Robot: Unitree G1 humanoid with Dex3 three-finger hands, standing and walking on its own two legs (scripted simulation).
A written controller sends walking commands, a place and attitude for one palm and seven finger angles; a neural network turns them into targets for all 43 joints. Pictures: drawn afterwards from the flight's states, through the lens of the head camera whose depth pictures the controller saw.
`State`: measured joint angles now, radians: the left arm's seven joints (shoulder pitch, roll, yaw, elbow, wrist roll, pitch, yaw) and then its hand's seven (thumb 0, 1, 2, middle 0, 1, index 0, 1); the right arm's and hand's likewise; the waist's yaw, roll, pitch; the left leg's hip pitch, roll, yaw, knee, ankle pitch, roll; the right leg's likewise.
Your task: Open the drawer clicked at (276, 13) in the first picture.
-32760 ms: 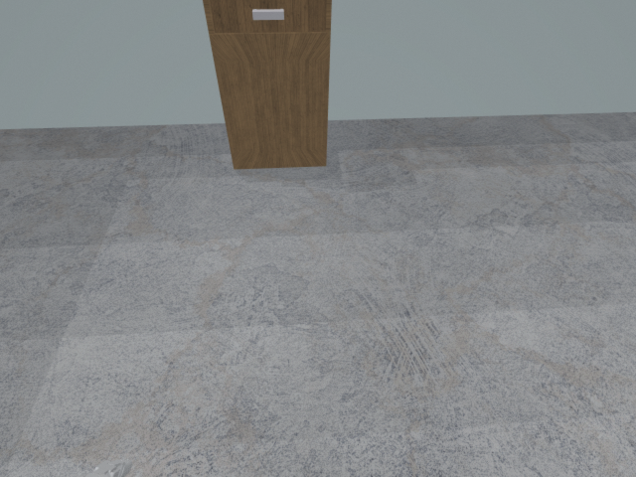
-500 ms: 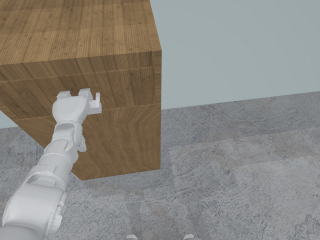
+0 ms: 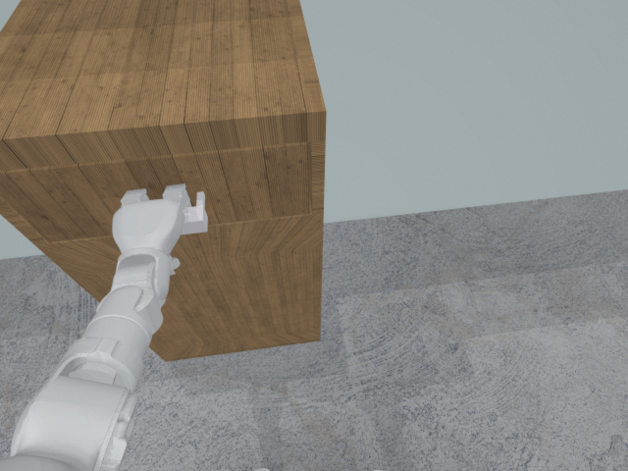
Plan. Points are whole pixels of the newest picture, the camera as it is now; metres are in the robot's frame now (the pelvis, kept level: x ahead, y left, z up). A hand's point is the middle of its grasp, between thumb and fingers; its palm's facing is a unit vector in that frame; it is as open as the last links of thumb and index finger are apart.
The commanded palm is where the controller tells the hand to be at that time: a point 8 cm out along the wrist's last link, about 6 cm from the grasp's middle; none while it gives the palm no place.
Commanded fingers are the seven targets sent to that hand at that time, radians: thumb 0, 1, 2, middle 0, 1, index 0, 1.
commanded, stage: close the thumb around the handle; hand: left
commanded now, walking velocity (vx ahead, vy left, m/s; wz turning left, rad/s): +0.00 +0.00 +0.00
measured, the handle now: (166, 211) +0.48 +0.22 +0.02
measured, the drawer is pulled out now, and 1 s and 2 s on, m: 0.00 0.04 0.17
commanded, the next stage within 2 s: pull the drawer open in 0.30 s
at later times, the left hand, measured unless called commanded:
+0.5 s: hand (163, 248) +0.42 +0.22 +0.00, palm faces -0.02 -0.01 -1.00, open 6.3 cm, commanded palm +0.39 +0.22 +0.05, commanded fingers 0.00 0.90 0.90 -0.40 -1.35 -0.40 -1.35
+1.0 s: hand (162, 275) +0.38 +0.22 +0.00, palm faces +0.00 -0.05 -1.00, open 6.2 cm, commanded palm +0.35 +0.21 +0.05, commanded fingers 0.00 0.90 0.90 -0.40 -1.35 -0.40 -1.35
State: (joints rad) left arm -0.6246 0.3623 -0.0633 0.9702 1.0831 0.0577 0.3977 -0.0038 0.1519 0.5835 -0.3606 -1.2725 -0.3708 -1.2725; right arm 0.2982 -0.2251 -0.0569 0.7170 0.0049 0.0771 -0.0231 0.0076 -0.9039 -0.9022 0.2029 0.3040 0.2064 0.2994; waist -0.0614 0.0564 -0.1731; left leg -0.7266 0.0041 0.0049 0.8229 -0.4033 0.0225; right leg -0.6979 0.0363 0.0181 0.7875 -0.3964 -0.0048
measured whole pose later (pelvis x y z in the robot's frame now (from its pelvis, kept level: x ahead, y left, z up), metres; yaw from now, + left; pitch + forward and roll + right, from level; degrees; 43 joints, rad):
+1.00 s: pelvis +0.02 +0.00 +0.01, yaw -1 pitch +15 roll -1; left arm -0.26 0.32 -0.12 0.57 1.06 0.14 0.41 0.02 0.65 0.77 -0.28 -1.35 -0.36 -1.34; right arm 0.24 -0.24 -0.07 0.67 0.01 0.08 0.00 0.01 -0.90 -0.90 0.20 0.30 0.21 0.30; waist -0.03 0.06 -0.18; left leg -0.61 0.01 0.02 0.77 -0.42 0.03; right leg -0.59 0.04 0.04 0.73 -0.40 0.00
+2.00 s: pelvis +0.01 -0.01 +0.01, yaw +0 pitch +9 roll +0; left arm 0.20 0.27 -0.20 0.16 1.08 0.18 0.42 0.05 0.64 0.76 -0.25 -1.35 -0.38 -1.31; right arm 0.09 -0.21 -0.03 0.61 0.00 0.06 0.01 0.01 -0.91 -0.90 0.20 0.30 0.20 0.30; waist 0.04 0.05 -0.15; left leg -0.49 0.00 0.02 0.74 -0.41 0.01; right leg -0.49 0.03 0.04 0.75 -0.41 -0.02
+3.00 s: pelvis -0.02 -0.03 -0.01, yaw +0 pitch +10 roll +1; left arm 0.68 0.34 -0.14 -0.19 1.10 0.01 0.55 0.03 0.60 0.77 -0.30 -1.35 -0.38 -1.30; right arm 0.14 -0.23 -0.02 0.54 -0.05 0.05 0.03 0.01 -0.90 -0.90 0.20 0.30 0.20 0.30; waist 0.08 0.05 -0.15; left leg -0.64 0.01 0.01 0.92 -0.46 -0.01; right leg -0.64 0.05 0.03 0.95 -0.48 -0.04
